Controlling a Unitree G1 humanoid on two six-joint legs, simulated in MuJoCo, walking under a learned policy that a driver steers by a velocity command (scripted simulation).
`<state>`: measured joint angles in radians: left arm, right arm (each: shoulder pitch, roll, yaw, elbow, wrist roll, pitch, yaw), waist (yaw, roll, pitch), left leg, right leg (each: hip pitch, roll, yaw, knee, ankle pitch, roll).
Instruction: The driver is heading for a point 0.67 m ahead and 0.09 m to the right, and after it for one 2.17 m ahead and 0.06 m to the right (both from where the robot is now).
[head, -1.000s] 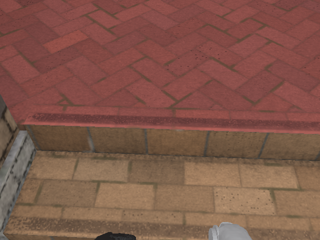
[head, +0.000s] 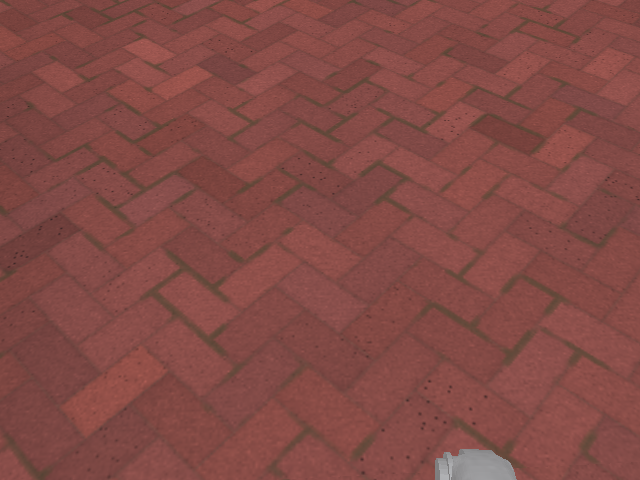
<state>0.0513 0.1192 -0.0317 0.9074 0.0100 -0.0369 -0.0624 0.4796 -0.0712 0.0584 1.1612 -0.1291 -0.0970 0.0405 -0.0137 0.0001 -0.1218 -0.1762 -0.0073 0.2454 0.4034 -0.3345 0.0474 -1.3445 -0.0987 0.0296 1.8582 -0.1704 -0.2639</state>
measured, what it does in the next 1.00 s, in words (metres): climbs: right foot 0.15 m higher, then left foot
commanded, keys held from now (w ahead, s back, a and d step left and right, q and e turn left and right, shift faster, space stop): w+e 0.32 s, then w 0.40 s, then w+q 0.28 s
